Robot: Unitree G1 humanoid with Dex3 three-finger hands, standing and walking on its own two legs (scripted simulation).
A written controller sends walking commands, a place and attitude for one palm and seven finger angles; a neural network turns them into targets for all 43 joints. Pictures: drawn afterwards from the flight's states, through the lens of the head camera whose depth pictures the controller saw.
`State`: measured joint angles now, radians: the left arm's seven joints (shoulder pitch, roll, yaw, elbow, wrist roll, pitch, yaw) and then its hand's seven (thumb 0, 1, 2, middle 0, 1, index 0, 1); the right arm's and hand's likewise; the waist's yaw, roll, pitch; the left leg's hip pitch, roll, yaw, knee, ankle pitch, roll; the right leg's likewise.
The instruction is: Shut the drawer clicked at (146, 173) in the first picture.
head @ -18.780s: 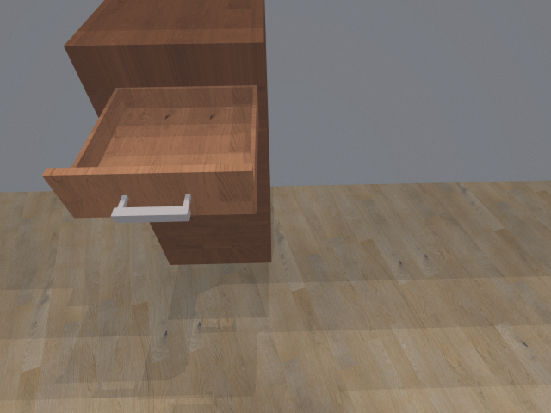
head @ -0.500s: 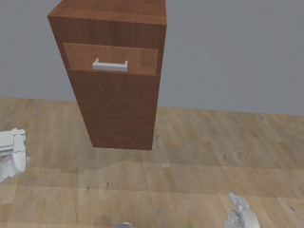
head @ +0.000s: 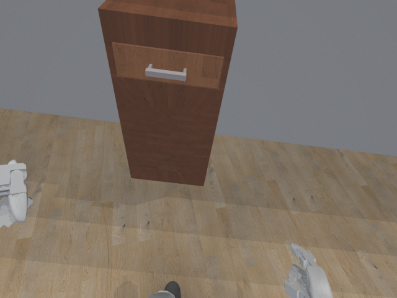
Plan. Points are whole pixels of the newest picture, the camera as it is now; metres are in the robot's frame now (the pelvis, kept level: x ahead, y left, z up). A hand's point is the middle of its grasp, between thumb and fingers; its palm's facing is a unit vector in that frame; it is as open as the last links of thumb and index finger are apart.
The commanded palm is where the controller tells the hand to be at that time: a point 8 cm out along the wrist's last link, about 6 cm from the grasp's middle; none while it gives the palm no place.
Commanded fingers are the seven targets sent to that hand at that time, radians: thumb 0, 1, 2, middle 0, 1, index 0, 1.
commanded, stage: stop stepping back and stand still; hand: left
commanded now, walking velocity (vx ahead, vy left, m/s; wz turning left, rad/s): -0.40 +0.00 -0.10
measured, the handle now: (166, 71) +0.83 +0.16 +0.00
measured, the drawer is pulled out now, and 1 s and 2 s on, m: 0.00 0.00 0.00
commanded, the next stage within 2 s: none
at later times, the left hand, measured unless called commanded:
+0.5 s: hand out of the picture +0.08 +0.23 +0.18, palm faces +0.16 -0.86 -0.48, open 3.2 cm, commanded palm +0.04 +0.29 +0.18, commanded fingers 0.00 0.90 0.90 -1.40 -1.60 -1.40 -1.60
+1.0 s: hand out of the picture +0.02 +0.26 +0.18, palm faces +0.33 -0.77 -0.54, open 3.2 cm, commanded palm -0.03 +0.30 +0.18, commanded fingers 0.00 0.90 0.90 -1.40 -1.60 -1.40 -1.60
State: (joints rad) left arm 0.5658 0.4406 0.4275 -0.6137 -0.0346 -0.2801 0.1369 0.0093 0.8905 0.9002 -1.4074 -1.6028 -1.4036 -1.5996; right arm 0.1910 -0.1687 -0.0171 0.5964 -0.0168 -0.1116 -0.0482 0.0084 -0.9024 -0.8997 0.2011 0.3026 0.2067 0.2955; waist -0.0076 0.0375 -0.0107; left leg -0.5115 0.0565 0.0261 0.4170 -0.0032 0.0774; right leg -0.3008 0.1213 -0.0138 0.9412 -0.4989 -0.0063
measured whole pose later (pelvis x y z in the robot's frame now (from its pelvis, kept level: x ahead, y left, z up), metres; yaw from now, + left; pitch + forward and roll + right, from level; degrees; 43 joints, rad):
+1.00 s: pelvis -0.18 +0.03 -0.02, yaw -4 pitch -2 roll +1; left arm 0.61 0.45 0.42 -0.57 -0.01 -0.23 0.15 0.01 0.89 0.90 -1.41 -1.60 -1.40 -1.60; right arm 0.28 -0.16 0.01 0.65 0.00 -0.10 -0.05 0.01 -0.90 -0.90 0.20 0.30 0.21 0.30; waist -0.02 0.01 -0.01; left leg -0.41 0.06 -0.01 0.91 -0.46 0.01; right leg -0.37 0.00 -0.08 0.68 -0.31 -0.06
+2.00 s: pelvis -0.15 +0.06 +0.01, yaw -4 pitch +0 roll -1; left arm 0.65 0.37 0.34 -0.52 -0.03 -0.20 0.15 0.01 0.89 0.90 -1.40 -1.60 -1.40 -1.60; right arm 0.21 -0.20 0.01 0.60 0.01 -0.06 -0.08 0.01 -0.90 -0.90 0.20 0.30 0.21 0.30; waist -0.01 0.01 0.01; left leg -0.21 0.01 0.06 0.46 -0.25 0.02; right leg -0.22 0.02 -0.04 0.43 -0.21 -0.02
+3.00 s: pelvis -0.16 +0.06 +0.01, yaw -3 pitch -1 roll +0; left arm 0.27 0.27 0.00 1.10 0.01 0.02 0.02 0.00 0.91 0.90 -0.49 -0.63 -0.48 -0.63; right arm 0.27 -0.23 -0.01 1.07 -0.01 0.02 -0.01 0.00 -0.91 -0.90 0.20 0.30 0.20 0.29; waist 0.00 0.03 0.06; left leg -0.21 -0.01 0.05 0.43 -0.21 0.03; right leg -0.22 -0.01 -0.05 0.42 -0.18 -0.01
